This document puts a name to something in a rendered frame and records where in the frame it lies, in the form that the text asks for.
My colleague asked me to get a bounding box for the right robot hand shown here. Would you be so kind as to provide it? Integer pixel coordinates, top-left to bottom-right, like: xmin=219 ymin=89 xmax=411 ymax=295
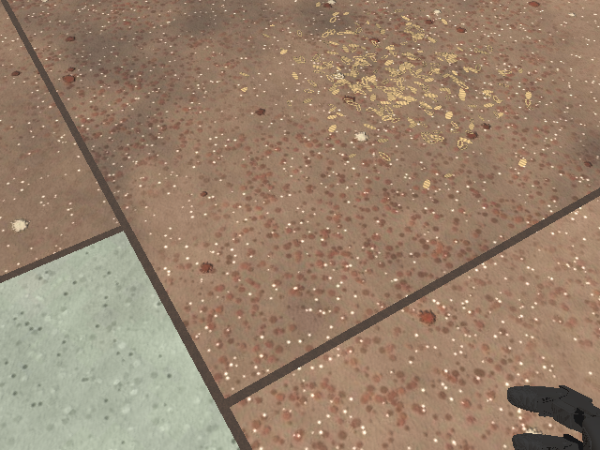
xmin=507 ymin=385 xmax=600 ymax=450

